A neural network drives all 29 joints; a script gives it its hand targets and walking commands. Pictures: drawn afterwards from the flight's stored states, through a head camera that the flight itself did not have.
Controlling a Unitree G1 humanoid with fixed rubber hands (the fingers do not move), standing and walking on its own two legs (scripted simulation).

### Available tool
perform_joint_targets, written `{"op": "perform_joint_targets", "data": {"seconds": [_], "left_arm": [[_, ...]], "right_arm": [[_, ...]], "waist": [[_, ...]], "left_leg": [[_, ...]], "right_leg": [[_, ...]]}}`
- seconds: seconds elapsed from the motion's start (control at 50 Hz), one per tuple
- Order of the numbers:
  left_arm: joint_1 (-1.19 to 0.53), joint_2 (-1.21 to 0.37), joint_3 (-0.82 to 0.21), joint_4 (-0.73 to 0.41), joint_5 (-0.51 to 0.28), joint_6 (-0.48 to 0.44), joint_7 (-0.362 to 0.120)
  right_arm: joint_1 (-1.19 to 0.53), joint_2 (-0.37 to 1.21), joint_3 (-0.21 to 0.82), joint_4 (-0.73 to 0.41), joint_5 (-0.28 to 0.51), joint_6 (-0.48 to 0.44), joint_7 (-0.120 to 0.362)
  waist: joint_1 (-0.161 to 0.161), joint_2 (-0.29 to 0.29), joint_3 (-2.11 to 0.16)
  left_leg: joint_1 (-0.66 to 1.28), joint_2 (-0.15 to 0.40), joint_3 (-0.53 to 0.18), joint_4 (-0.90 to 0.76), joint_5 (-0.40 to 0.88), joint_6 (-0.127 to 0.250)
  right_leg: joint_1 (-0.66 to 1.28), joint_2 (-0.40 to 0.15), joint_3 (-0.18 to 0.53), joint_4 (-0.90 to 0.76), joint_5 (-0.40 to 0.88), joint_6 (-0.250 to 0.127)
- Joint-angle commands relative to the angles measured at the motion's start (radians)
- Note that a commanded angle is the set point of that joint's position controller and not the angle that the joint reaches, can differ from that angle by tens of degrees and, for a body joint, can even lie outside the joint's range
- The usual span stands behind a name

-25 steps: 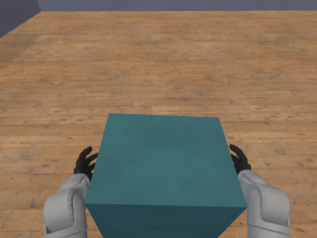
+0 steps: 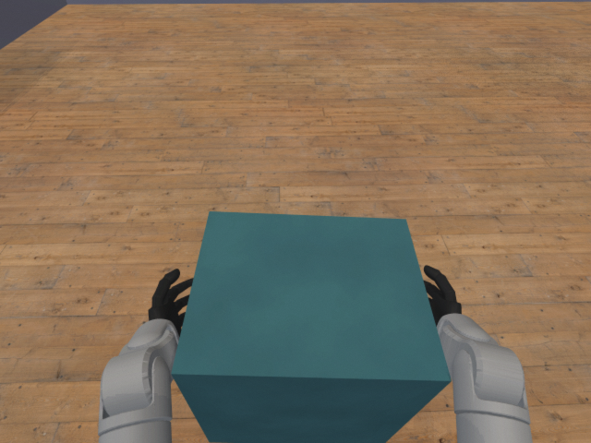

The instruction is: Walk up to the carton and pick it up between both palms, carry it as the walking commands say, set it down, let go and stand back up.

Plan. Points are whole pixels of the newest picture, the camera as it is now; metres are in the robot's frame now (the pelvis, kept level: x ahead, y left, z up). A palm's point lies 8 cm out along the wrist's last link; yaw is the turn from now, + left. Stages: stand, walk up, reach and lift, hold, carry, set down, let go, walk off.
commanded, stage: carry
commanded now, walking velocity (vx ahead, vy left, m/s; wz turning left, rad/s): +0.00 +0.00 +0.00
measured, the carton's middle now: (302, 337) +0.29 +0.01 -0.01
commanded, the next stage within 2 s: none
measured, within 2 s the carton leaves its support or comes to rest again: neither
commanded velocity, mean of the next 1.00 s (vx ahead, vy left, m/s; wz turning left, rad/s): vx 0.00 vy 0.00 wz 0.00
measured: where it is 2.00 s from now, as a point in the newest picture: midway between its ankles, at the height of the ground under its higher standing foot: outside the picture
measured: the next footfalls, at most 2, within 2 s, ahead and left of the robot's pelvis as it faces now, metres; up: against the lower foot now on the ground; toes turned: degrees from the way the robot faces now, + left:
none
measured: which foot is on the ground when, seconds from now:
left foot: down 0.00-1.00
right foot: down 0.00-1.00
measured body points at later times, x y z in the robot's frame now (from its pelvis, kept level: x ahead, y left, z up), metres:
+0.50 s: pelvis +0.00 +0.00 +0.00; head +0.00 +0.00 +0.45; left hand +0.29 +0.19 +0.03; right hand +0.30 -0.18 +0.03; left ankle -0.01 +0.12 -0.73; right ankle +0.04 -0.10 -0.73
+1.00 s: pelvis +0.00 +0.00 +0.00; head +0.00 +0.00 +0.45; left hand +0.30 +0.19 +0.02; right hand +0.31 -0.18 +0.03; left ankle -0.01 +0.12 -0.73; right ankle +0.04 -0.10 -0.73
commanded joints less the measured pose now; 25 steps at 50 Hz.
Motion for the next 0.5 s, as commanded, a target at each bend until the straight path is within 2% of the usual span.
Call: {"op": "perform_joint_targets", "data": {"seconds": [0.0,0.02,0.04,0.06,0.08,0.1,0.12,0.14,0.16,0.18,0.2,0.22,0.24,0.26,0.28,0.3,0.32,0.34,0.36,0.38,0.4,0.42,0.44,0.46,0.48], "left_arm": [[-0.596,-0.577,-0.714,-0.152,-0.102,-0.031,-0.138],[-0.629,-0.515,-0.670,-0.075,-0.078,-0.040,-0.145],[-0.631,-0.569,-0.714,-0.137,-0.105,-0.038,-0.140],[-0.627,-0.498,-0.639,0.000,-0.052,-0.054,-0.143],[-0.645,-0.529,-0.673,-0.125,-0.092,-0.058,-0.138],[-0.628,-0.551,-0.686,-0.127,-0.100,-0.058,-0.141],[-0.626,-0.617,-0.774,-0.263,-0.161,-0.030,-0.135],[-0.627,-0.508,-0.643,-0.029,-0.068,-0.038,-0.139],[-0.627,-0.485,-0.631,0.008,-0.047,-0.046,-0.137],[-0.572,-0.439,-0.568,0.168,0.013,-0.061,-0.150],[-0.628,-0.584,-0.702,-0.091,-0.103,-0.061,-0.144],[-0.700,-0.538,-0.667,-0.108,-0.104,-0.079,-0.142],[-0.678,-0.550,-0.683,-0.133,-0.114,-0.075,-0.139],[-0.644,-0.520,-0.632,-0.027,-0.072,-0.079,-0.142],[-0.637,-0.505,-0.633,-0.046,-0.073,-0.083,-0.144],[-0.595,-0.521,-0.644,-0.062,-0.078,-0.082,-0.145],[-0.629,-0.523,-0.654,-0.083,-0.087,-0.083,-0.143],[-0.600,-0.452,-0.561,0.150,-0.004,-0.100,-0.156],[-0.702,-0.516,-0.660,-0.096,-0.092,-0.110,-0.147],[-0.662,-0.510,-0.646,-0.064,-0.081,-0.110,-0.147],[-0.682,-0.457,-0.596,0.014,-0.050,-0.126,-0.156],[-0.636,-0.475,-0.610,0.042,-0.040,-0.127,-0.149],[-0.669,-0.478,-0.626,-0.062,-0.074,-0.132,-0.143],[-0.637,-0.478,-0.615,-0.090,-0.079,-0.129,-0.133],[-0.587,-0.475,-0.577,0.117,-0.020,-0.127,-0.151]], "right_arm": [[-0.485,0.676,0.599,-0.180,0.042,-0.062,0.083],[-0.466,0.615,0.533,-0.062,-0.006,-0.069,0.087],[-0.471,0.639,0.567,-0.148,0.018,-0.070,0.083],[-0.455,0.566,0.491,0.003,-0.043,-0.081,0.089],[-0.472,0.626,0.552,-0.086,0.007,-0.076,0.083],[-0.470,0.653,0.563,-0.109,0.008,-0.084,0.078],[-0.487,0.689,0.639,-0.279,0.071,-0.060,0.068],[-0.484,0.588,0.513,-0.033,-0.017,-0.068,0.076],[-0.459,0.582,0.494,0.044,-0.041,-0.067,0.075],[-0.467,0.522,0.443,0.141,-0.086,-0.091,0.087],[-0.515,0.646,0.569,-0.165,0.016,-0.102,0.078],[-0.562,0.606,0.542,-0.140,0.018,-0.110,0.082],[-0.498,0.646,0.549,-0.102,0.017,-0.098,0.082],[-0.520,0.603,0.525,-0.069,-0.004,-0.109,0.083],[-0.450,0.622,0.517,-0.014,-0.022,-0.106,0.080],[-0.434,0.633,0.539,-0.052,-0.011,-0.101,0.078],[-0.522,0.623,0.553,-0.102,0.014,-0.111,0.079],[-0.454,0.542,0.434,0.139,-0.090,-0.128,0.092],[-0.546,0.623,0.543,-0.073,0.009,-0.133,0.086],[-0.526,0.611,0.534,-0.073,0.004,-0.137,0.087],[-0.499,0.571,0.478,0.053,-0.039,-0.146,0.092],[-0.505,0.554,0.477,0.020,-0.042,-0.156,0.089],[-0.465,0.565,0.480,-0.033,-0.023,-0.153,0.085],[-0.485,0.568,0.490,-0.079,-0.005,-0.154,0.075],[-0.497,0.532,0.463,0.044,-0.059,-0.155,0.089]], "waist": [[-0.001,0.020,-0.284],[0.000,0.035,-0.304],[-0.002,0.046,-0.311],[-0.001,0.041,-0.312],[-0.001,0.015,-0.297],[0.000,-0.024,-0.268],[-0.001,0.013,-0.302],[-0.002,0.008,-0.285],[-0.004,-0.002,-0.274],[-0.003,-0.006,-0.250],[0.001,0.058,-0.259],[-0.004,0.044,-0.273],[0.000,0.043,-0.309],[-0.003,-0.003,-0.274],[0.000,-0.023,-0.284],[0.001,-0.044,-0.291],[-0.002,0.000,-0.292],[-0.001,0.023,-0.283],[-0.005,0.002,-0.276],[-0.003,0.016,-0.296],[-0.005,0.005,-0.294],[-0.004,0.045,-0.292],[-0.003,0.086,-0.325],[-0.002,0.039,-0.335],[-0.002,0.027,-0.315]], "left_leg": [[0.032,0.099,-0.128,-0.108,0.187,0.032],[0.038,0.109,-0.134,-0.107,0.167,0.039],[0.040,0.103,-0.141,-0.124,0.151,0.043],[0.041,0.115,-0.139,-0.118,0.142,0.049],[0.036,0.104,-0.126,-0.096,0.157,0.050],[0.001,0.092,-0.117,-0.080,0.134,0.039],[0.021,0.088,-0.111,-0.058,0.089,0.044],[0.016,0.089,-0.113,-0.080,0.064,0.045],[0.001,0.088,-0.113,-0.079,0.060,0.040],[0.023,0.096,-0.126,-0.102,0.097,0.042],[0.022,0.094,-0.132,-0.087,0.149,0.047],[0.025,0.114,-0.153,-0.114,0.124,0.055],[0.013,0.107,-0.131,-0.099,0.109,0.050],[0.009,0.098,-0.113,-0.087,0.078,0.047],[-0.005,0.090,-0.120,-0.077,0.094,0.047],[-0.016,0.084,-0.112,-0.052,0.068,0.039],[0.017,0.083,-0.102,-0.063,0.089,0.044],[0.017,0.086,-0.099,-0.080,0.123,0.036],[0.001,0.088,-0.105,-0.071,0.104,0.032],[0.023,0.086,-0.112,-0.087,0.137,0.038],[0.041,0.098,-0.119,-0.084,0.151,0.047],[0.046,0.113,-0.136,-0.096,0.231,0.039],[0.049,0.115,-0.137,-0.109,0.233,0.035],[0.038,0.108,-0.126,-0.083,0.202,0.044],[0.045,0.102,-0.115,-0.074,0.181,0.042]], "right_leg": [[0.150,-0.098,0.129,-0.129,0.257,-0.019],[0.132,-0.086,0.134,-0.132,0.195,-0.027],[0.138,-0.087,0.127,-0.112,0.154,-0.029],[0.134,-0.087,0.130,-0.134,0.171,-0.022],[0.127,-0.099,0.145,-0.140,0.213,-0.032],[0.138,-0.104,0.139,-0.155,0.235,-0.022],[0.137,-0.102,0.147,-0.147,0.197,-0.033],[0.134,-0.103,0.148,-0.166,0.132,-0.039],[0.133,-0.124,0.174,-0.194,0.118,-0.033],[0.115,-0.104,0.144,-0.171,0.144,-0.029],[0.110,-0.090,0.128,-0.132,0.159,-0.028],[0.116,-0.085,0.124,-0.133,0.123,-0.026],[0.153,-0.096,0.154,-0.151,0.169,-0.029],[0.130,-0.099,0.146,-0.170,0.123,-0.028],[0.142,-0.116,0.167,-0.175,0.182,-0.031],[0.148,-0.128,0.171,-0.175,0.189,-0.030],[0.133,-0.114,0.157,-0.156,0.197,-0.033],[0.123,-0.120,0.158,-0.172,0.187,-0.033],[0.145,-0.120,0.162,-0.167,0.188,-0.031],[0.156,-0.103,0.131,-0.142,0.193,-0.025],[0.147,-0.095,0.130,-0.154,0.215,-0.032],[0.131,-0.090,0.116,-0.121,0.238,-0.018],[0.158,-0.088,0.105,-0.104,0.208,-0.018],[0.161,-0.097,0.130,-0.123,0.237,-0.023],[0.157,-0.098,0.138,-0.136,0.240,-0.025]]}}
